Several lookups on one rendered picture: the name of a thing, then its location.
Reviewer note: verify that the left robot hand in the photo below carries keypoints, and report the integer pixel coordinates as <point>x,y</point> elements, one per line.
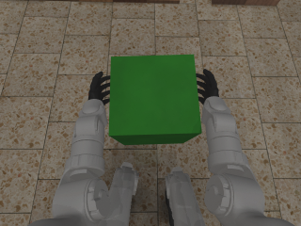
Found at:
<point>96,88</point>

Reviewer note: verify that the robot left forearm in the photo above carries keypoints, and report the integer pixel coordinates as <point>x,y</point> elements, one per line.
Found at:
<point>86,158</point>

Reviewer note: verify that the left robot thigh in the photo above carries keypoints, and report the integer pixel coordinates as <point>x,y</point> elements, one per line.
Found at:
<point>121,191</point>

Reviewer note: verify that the carton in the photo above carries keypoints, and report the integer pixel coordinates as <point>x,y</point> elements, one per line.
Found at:
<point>153,99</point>

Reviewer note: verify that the right robot upper arm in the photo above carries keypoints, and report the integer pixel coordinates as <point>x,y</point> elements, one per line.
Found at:
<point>238,201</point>

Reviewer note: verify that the robot left shin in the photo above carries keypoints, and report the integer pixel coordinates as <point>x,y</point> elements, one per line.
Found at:
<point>125,164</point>

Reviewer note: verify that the right robot hand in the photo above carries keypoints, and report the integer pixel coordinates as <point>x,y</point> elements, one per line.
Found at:
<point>210,86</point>

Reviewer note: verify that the robot right forearm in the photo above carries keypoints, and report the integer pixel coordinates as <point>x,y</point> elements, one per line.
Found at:
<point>224,144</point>

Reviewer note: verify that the left robot upper arm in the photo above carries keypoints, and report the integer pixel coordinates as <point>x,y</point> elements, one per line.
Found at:
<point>82,202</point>

